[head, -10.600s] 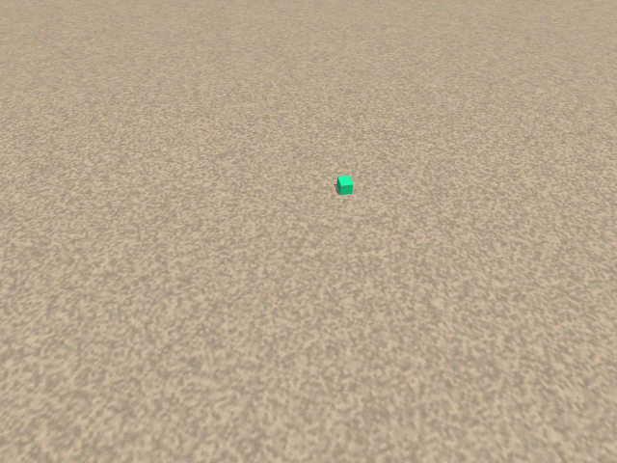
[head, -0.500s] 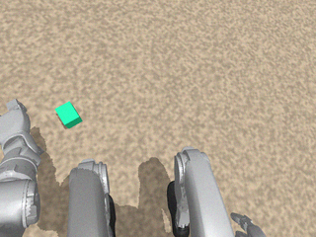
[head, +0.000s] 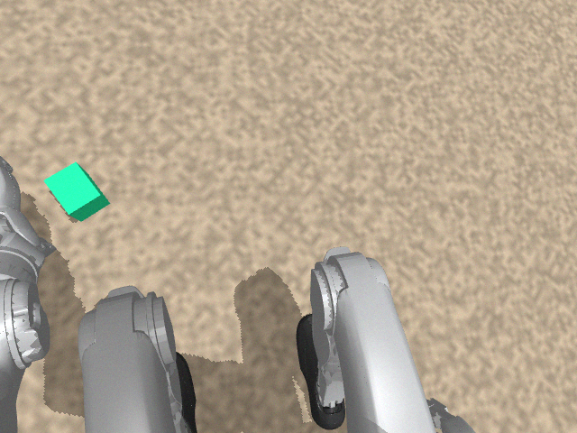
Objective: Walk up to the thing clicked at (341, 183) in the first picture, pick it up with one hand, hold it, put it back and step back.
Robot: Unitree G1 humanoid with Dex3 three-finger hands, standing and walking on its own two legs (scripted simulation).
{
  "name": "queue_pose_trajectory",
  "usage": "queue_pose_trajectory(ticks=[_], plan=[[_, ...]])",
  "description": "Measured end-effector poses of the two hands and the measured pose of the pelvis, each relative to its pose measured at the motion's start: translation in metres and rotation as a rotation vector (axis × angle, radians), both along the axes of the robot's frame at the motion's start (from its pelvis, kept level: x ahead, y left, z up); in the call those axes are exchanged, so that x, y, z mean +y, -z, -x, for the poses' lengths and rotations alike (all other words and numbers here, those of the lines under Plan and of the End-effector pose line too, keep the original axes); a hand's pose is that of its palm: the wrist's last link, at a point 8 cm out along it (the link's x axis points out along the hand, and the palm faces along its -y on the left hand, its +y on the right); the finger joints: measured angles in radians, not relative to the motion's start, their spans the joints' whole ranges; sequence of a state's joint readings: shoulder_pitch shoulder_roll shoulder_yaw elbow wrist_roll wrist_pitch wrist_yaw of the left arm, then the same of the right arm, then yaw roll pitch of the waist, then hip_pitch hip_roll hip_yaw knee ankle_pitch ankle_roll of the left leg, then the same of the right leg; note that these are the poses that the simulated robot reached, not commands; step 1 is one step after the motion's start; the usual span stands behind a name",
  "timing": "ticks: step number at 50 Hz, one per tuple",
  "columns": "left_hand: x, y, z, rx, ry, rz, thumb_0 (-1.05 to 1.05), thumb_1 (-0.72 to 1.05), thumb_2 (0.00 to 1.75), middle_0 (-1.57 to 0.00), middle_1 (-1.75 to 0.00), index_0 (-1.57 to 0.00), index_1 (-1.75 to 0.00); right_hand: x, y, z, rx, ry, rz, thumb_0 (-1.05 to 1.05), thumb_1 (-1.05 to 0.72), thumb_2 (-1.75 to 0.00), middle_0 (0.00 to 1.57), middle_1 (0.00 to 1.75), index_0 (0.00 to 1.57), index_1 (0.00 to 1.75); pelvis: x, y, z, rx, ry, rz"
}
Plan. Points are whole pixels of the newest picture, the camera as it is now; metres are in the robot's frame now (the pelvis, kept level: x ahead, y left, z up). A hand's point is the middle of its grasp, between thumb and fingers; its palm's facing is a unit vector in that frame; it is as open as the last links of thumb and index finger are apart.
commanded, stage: rise first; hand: left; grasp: from above
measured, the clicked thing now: (78, 192) +0.52 +0.28 -0.31
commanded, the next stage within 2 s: none
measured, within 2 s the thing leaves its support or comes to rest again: neither
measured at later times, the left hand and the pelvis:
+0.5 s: hand (29, 210) +0.46 +0.31 -0.20, palm faces -0.33 -0.28 -0.90, open 13.9 cm; pelvis +0.01 +0.00 -0.02, yaw -2 degrees
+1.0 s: hand (30, 203) +0.48 +0.31 -0.21, palm faces -0.31 -0.29 -0.91, open 13.9 cm; pelvis +0.00 +0.00 -0.03, yaw -3 degrees
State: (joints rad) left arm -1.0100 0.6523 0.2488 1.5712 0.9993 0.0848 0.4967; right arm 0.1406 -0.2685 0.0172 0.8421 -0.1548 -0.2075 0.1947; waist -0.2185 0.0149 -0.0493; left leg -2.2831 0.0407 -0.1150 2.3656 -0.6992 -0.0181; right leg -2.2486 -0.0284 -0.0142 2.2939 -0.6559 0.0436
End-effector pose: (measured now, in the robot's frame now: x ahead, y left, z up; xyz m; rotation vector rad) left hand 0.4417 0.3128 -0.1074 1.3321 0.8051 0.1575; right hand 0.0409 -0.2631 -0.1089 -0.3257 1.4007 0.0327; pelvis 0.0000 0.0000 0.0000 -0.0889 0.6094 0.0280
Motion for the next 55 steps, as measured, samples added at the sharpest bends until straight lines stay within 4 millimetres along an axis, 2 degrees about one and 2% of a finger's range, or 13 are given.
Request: queue_pose_trajectory(ticks=[9, 26, 55], plan=[[-0.001, 0.017, -0.012, -0.01, -0.002, 0.002, 0.0, -0.51, 0.97, -0.11, -1.07, -0.12, -1.05, -0.001, 0.008, 0.003, 0.032, -0.012, -0.011, 0.0, -0.91, -0.9, 0.2, 0.3, 0.2, 0.3, 0.0, 0.012, -0.003, 0.0, 0.007, 0.009], [0.0, 0.036, -0.023, -0.003, 0.001, 0.016, 0.0, -0.5, 0.95, -0.1, -1.08, -0.12, -1.05, -0.003, 0.005, 0.017, 0.086, -0.01, -0.005, 0.0, -0.91, -0.9, 0.2, 0.3, 0.2, 0.3, 0.002, 0.021, -0.006, -0.006, 0.016, 0.03], [0.003, 0.044, -0.039, -0.014, -0.012, 0.016, 0.0, -0.52, 0.95, -0.12, -1.08, -0.13, -1.06, 0.003, -0.002, 0.03, 0.105, -0.033, -0.011, 0.0, -0.93, -0.9, 0.2, 0.3, 0.2, 0.3, 0.005, 0.028, -0.004, -0.023, 0.026, 0.053]])
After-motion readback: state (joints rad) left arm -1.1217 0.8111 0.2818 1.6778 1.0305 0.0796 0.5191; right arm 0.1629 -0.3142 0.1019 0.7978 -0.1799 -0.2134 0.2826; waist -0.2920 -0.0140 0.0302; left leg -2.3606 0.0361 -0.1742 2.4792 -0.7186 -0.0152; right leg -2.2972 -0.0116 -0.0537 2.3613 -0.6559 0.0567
